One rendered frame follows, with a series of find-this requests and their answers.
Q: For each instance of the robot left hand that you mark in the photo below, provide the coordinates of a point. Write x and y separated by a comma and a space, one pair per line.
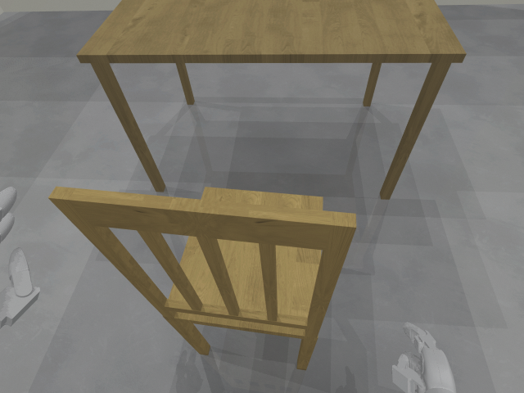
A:
17, 298

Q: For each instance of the chair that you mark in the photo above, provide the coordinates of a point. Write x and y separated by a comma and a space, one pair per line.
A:
252, 261

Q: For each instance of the robot right hand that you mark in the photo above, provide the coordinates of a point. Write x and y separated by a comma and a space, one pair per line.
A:
432, 370

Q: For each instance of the table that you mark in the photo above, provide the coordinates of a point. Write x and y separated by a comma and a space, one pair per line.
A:
275, 31

